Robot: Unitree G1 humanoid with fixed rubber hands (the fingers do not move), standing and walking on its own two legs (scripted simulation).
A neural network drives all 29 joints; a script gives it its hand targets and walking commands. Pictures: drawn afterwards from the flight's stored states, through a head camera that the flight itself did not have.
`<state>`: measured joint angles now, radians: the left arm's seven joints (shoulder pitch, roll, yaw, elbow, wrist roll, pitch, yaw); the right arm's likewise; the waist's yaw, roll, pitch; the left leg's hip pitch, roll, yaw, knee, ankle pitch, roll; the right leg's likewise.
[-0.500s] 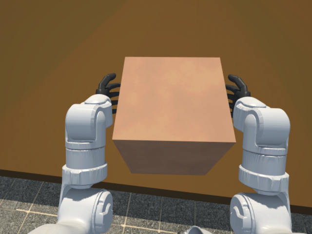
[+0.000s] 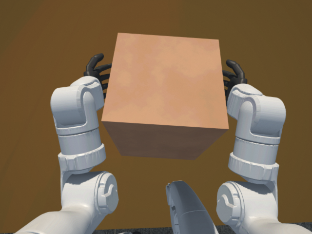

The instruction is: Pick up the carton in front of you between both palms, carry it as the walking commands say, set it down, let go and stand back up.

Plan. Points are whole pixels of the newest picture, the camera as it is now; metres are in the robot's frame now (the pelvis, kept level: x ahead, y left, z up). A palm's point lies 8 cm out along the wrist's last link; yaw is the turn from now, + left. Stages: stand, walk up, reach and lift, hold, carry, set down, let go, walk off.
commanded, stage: carry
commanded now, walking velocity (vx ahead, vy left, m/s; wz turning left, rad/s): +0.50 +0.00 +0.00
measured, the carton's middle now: (162, 106) +0.39 -0.04 +0.05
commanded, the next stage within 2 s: none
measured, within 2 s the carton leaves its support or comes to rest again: neither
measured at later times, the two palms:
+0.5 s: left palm out of the picture +0.73 +0.17 +0.32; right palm out of the picture +0.79 -0.13 +0.31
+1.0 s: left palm out of the picture +1.07 +0.05 +0.29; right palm out of the picture +1.06 -0.25 +0.29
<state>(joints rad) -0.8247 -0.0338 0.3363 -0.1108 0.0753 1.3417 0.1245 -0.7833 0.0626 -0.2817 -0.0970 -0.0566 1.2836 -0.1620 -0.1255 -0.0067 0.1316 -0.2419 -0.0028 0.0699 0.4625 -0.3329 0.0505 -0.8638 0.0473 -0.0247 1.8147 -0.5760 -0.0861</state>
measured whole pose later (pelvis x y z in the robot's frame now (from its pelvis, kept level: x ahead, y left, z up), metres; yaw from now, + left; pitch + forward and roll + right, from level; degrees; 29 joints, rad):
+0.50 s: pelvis +0.38 -0.06 +0.16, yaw +3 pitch +5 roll +2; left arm -0.87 0.02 0.26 0.06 -0.02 1.25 0.17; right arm -0.82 0.06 -0.33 -0.06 -0.16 1.28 -0.09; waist 0.18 -0.03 0.06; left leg -0.68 -0.06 0.10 0.68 -0.04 0.08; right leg -0.18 0.06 -0.05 0.50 -0.30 -0.11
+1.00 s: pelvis +0.70 -0.09 +0.15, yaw +0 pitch +5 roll -1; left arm -0.82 -0.04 0.34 0.17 0.15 1.36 0.12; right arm -0.80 0.05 -0.33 0.19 -0.12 1.32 -0.12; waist -0.05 -0.01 -0.06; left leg -0.07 0.02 0.12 0.39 -0.39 0.02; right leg -0.43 -0.02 -0.17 0.35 0.01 -0.03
